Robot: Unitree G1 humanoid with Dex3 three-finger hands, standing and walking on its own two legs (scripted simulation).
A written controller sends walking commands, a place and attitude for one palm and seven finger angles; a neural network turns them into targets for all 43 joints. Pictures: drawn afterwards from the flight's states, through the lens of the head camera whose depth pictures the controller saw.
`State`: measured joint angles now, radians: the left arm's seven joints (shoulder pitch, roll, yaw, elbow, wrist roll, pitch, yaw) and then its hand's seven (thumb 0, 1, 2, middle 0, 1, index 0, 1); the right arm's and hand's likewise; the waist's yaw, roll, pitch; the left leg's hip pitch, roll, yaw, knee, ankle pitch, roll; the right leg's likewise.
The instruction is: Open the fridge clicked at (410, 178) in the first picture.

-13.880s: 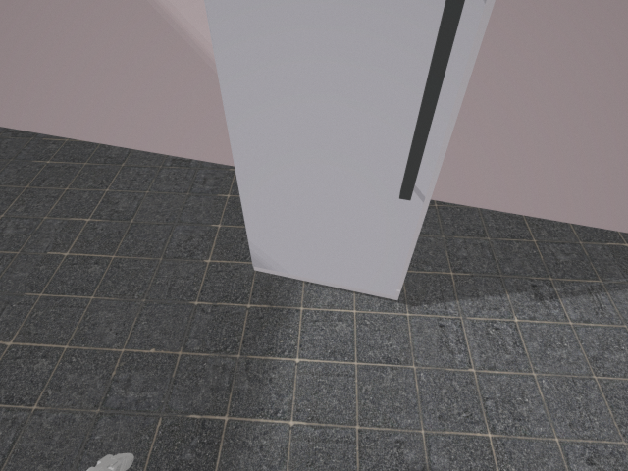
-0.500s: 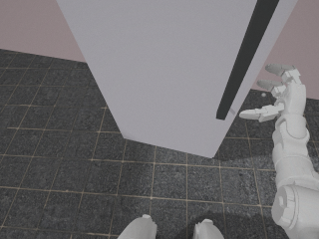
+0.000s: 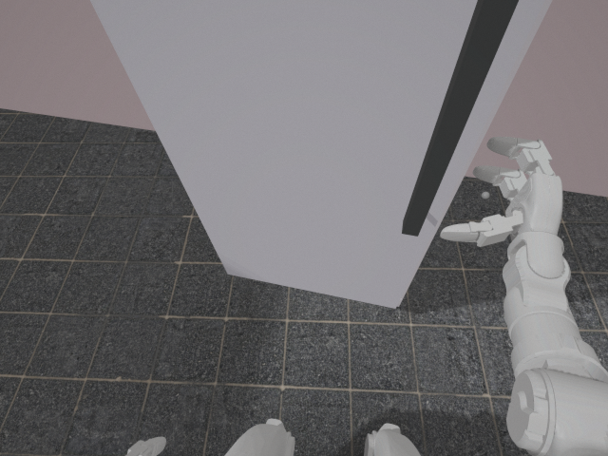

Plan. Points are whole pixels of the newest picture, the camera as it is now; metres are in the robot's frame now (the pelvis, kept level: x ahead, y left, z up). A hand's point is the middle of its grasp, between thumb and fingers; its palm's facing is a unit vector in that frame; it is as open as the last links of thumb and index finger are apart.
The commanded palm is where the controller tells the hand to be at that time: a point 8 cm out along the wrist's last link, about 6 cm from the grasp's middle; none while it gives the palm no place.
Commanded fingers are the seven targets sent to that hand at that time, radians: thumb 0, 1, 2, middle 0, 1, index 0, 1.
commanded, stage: move the hooked fingers beside the handle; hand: right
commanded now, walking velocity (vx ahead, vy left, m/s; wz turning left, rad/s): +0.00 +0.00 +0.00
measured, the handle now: (452, 106) +0.53 -0.10 +0.15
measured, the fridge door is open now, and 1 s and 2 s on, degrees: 0 0 0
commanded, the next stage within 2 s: feel for the door with the fingertips in 0.14 s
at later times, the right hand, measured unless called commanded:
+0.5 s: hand (466, 195) +0.46 -0.14 +0.07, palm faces +0.08 +1.00 +0.00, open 14.0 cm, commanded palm +0.43 -0.19 +0.07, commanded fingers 0.00 0.50 -0.30 0.30 1.20 0.30 1.20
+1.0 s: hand (469, 185) +0.48 -0.15 +0.07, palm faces +0.09 +1.00 +0.00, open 14.0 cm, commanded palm +0.45 -0.19 +0.07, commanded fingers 0.00 0.50 -0.30 0.30 1.20 0.30 1.20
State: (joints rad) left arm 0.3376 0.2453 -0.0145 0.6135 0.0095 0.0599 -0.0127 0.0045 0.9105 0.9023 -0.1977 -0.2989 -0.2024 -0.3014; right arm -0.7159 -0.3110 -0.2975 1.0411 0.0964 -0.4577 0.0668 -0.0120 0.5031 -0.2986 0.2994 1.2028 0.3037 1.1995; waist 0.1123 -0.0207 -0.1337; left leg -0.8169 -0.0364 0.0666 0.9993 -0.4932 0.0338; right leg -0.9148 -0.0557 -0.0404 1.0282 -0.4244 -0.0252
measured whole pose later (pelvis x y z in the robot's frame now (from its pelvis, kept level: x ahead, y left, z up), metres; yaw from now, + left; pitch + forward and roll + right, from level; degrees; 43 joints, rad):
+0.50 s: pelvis +0.00 +0.00 +0.00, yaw +0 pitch +18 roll +2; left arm 0.37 0.24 -0.01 0.63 0.02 0.06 -0.02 0.01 0.91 0.90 -0.20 -0.30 -0.20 -0.30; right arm -0.72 -0.27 -0.26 1.03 0.09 -0.46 0.02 -0.01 0.50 -0.30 0.30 1.20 0.30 1.20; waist 0.12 -0.03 -0.14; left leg -0.82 -0.04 0.07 1.00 -0.49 0.04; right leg -0.92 -0.05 -0.04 1.03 -0.42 -0.02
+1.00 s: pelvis +0.00 +0.00 +0.00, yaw +0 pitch +19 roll +2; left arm 0.37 0.25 -0.01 0.64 0.02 0.05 -0.02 0.00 0.91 0.90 -0.20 -0.30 -0.20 -0.30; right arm -0.80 -0.30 -0.27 1.11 0.09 -0.46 0.02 -0.01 0.50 -0.30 0.30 1.20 0.30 1.20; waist 0.13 -0.03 -0.13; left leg -0.85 -0.04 0.07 1.01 -0.49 0.04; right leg -0.95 -0.05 -0.03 1.04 -0.42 -0.02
